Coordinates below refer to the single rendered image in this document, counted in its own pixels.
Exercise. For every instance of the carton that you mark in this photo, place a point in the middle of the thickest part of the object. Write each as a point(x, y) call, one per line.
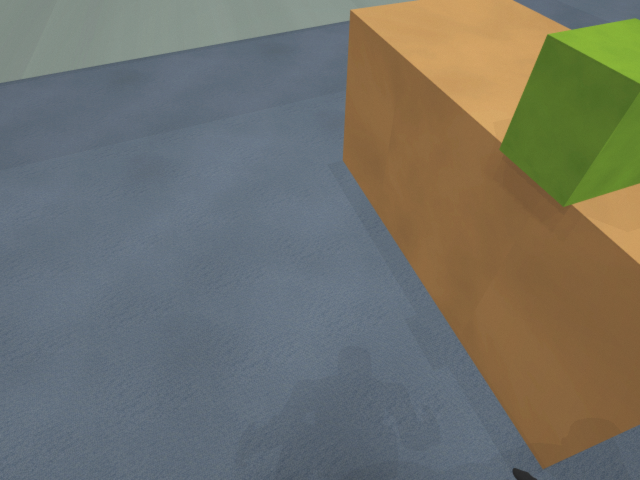
point(576, 129)

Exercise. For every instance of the pedestal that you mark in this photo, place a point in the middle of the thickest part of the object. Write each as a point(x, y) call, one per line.
point(545, 299)

